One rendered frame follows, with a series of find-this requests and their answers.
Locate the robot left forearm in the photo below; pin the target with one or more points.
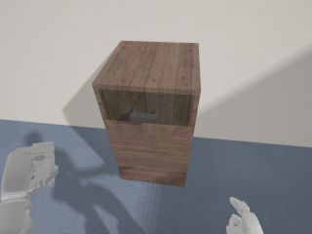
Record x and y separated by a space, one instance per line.
15 216

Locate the robot right hand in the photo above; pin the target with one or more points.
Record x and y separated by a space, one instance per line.
246 224

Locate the handle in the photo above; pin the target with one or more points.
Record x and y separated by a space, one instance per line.
144 117

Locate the cabinet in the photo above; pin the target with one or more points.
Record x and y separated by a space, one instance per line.
145 152

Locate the robot left hand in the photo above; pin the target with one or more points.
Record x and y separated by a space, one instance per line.
25 162

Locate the drawer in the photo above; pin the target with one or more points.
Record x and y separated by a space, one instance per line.
173 109

